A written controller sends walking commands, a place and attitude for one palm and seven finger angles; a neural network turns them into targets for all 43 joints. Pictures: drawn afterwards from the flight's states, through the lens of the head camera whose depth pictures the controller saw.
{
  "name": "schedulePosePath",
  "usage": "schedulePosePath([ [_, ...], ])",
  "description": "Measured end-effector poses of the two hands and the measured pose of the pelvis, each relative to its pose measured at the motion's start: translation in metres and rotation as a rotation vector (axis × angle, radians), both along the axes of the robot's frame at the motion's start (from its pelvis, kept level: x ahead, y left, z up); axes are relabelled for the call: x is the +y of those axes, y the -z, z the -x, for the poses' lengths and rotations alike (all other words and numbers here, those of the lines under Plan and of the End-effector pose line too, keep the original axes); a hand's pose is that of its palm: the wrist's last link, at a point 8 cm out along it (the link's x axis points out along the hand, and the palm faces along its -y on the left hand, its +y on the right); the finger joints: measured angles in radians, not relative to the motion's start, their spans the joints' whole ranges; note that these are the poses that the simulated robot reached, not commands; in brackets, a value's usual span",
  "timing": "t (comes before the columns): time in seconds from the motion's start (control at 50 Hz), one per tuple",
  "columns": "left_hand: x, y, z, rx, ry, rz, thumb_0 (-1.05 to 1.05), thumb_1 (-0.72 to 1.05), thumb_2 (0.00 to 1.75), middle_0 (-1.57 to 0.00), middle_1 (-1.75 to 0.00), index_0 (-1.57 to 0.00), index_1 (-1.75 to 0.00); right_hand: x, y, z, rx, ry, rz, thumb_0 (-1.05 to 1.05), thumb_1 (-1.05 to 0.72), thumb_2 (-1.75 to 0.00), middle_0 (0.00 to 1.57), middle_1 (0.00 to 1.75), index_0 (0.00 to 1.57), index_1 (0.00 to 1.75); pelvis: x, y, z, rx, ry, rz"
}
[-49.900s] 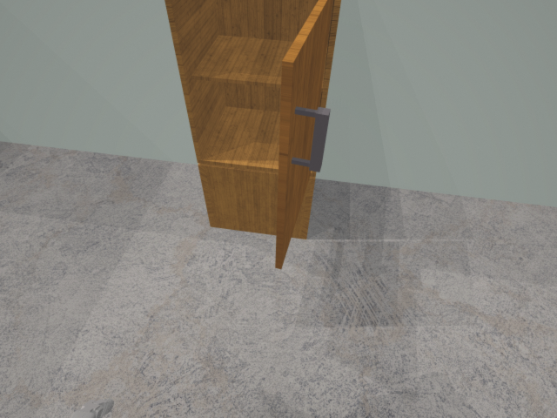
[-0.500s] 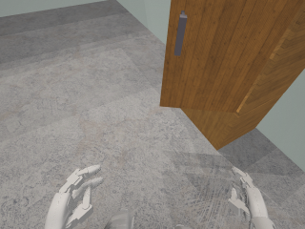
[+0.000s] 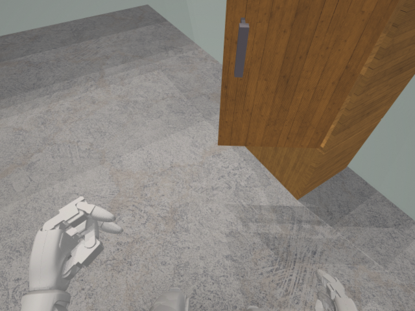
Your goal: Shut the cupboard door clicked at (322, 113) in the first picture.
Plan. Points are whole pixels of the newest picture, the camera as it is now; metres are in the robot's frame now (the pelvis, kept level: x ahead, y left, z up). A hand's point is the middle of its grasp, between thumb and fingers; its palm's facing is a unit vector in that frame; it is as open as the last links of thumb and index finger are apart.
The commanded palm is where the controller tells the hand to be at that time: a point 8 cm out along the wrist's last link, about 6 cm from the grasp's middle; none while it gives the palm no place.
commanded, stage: raise the hand and make a fist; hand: left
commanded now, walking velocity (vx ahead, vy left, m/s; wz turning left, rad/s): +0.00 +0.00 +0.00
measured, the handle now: (240, 48) +0.73 -0.04 +0.14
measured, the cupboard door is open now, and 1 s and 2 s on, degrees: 56 56 56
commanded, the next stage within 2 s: bring the fist close to the handle in 0.96 s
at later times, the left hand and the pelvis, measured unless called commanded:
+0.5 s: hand (100, 232) +0.22 +0.18 +0.10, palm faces -0.03 -1.00 -0.04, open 3.1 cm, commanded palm +0.21 +0.25 +0.12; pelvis +0.01 +0.01 +0.03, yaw +1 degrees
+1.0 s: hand (89, 213) +0.24 +0.19 +0.14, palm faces +0.08 -1.00 -0.05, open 3.1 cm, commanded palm +0.21 +0.24 +0.12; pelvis +0.01 -0.01 +0.03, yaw +1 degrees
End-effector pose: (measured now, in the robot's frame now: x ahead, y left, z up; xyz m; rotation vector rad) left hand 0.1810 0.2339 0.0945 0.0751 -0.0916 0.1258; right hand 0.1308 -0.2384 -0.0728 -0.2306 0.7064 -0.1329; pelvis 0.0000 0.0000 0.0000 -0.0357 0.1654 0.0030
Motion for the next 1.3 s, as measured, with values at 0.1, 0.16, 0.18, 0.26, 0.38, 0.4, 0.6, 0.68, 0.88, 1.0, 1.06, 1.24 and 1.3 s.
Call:
schedulePosePath([
  [0.1,-0.017,0.011,-0.006,0.051,0.159,0.041,0.02,0.9,0.9,-0.99,-1.17,-0.99,-1.17,0.001,-0.005,-0.013,-0.044,-0.007,0.014,0.01,-0.9,-0.9,0.2,0.3,0.2,0.3,0.008,0.0,0.003,-0.004,-0.008,0.009],
  [0.16,-0.021,0.019,-0.007,0.151,0.197,0.044,0.02,0.9,0.9,-1.05,-1.23,-1.05,-1.23,0.008,-0.017,-0.024,-0.089,0.006,0.005,0.01,-0.9,-0.9,0.2,0.3,0.2,0.3,0.011,-0.005,0.0,-0.012,-0.001,0.003],
  [0.18,-0.018,0.018,-0.007,0.162,0.184,0.04,0.02,0.9,0.9,-1.07,-1.25,-1.07,-1.25,0.011,-0.021,-0.028,-0.105,0.006,0.001,0.01,-0.9,-0.9,0.2,0.3,0.2,0.3,0.011,-0.007,-0.001,-0.017,0.001,0.002],
  [0.26,0.006,-0.005,-0.01,0.08,0.065,0.02,0.02,0.89,0.89,-1.15,-1.33,-1.15,-1.33,0.024,-0.035,-0.043,-0.156,-0.03,-0.015,0.01,-0.9,-0.9,0.2,0.3,0.2,0.3,0.01,-0.013,-0.005,-0.037,-0.002,0.003],
  [0.38,0.015,-0.025,-0.019,-0.005,0.052,0.02,0.02,0.9,0.9,-1.24,-1.43,-1.24,-1.43,0.037,-0.042,-0.059,-0.176,-0.106,-0.036,0.01,-0.9,-0.9,0.2,0.3,0.2,0.3,0.011,-0.017,-0.007,-0.053,-0.021,0.011],
  [0.4,0.012,-0.022,-0.02,0.021,0.079,0.024,0.02,0.9,0.9,-1.25,-1.44,-1.25,-1.44,0.038,-0.042,-0.06,-0.174,-0.108,-0.038,0.01,-0.9,-0.9,0.2,0.3,0.2,0.3,0.011,-0.018,-0.008,-0.056,-0.022,0.011],
  [0.6,0.024,-0.033,-0.031,0.062,0.052,0.006,0.02,0.89,0.89,-1.3,-1.49,-1.29,-1.49,0.028,-0.045,-0.053,-0.13,-0.083,-0.023,0.01,-0.9,-0.9,0.2,0.3,0.2,0.3,0.005,-0.029,-0.015,-0.079,-0.016,0.0],
  [0.68,0.026,-0.047,-0.036,-0.007,0.044,0.014,0.02,0.9,0.9,-1.3,-1.5,-1.3,-1.5,0.021,-0.041,-0.051,-0.111,-0.085,-0.025,0.01,-0.9,-0.9,0.2,0.3,0.2,0.3,0.003,-0.03,-0.017,-0.078,-0.021,-0.001],
  [0.88,0.003,-0.017,-0.032,0.139,0.112,0.051,0.02,0.9,0.89,-1.3,-1.5,-1.3,-1.5,0.004,-0.043,-0.047,-0.111,-0.047,-0.004,0.01,-0.9,-0.9,0.2,0.3,0.2,0.3,-0.004,-0.031,-0.017,-0.078,-0.008,-0.016],
  [1.0,0.009,-0.045,-0.03,-0.031,0.053,0.017,0.02,0.9,0.89,-1.3,-1.5,-1.3,-1.5,0.002,-0.04,-0.05,-0.118,-0.073,-0.018,0.01,-0.9,-0.9,0.2,0.3,0.2,0.3,-0.009,-0.029,-0.014,-0.081,-0.018,-0.012],
  [1.06,0.001,-0.035,-0.029,0.034,0.101,0.037,0.02,0.9,0.9,-1.3,-1.5,-1.3,-1.5,0.003,-0.039,-0.05,-0.123,-0.065,-0.034,0.01,-0.9,-0.9,0.2,0.3,0.2,0.3,-0.009,-0.029,-0.013,-0.083,-0.018,-0.012],
  [1.24,-0.038,-0.03,-0.062,0.005,0.152,0.073,0.02,0.9,0.9,-1.31,-1.5,-1.3,-1.5,0.004,-0.033,-0.046,-0.125,-0.07,-0.023,0.01,-0.9,-0.9,0.2,0.3,0.2,0.3,-0.01,-0.026,-0.004,-0.087,-0.029,-0.014],
  [1.3,-0.064,-0.044,-0.091,-0.074,0.196,0.08,0.02,0.9,0.9,-1.31,-1.5,-1.3,-1.5,0.005,-0.029,-0.042,-0.109,-0.069,-0.029,0.01,-0.9,-0.9,0.2,0.3,0.2,0.3,-0.01,-0.024,-0.001,-0.08,-0.029,-0.016],
])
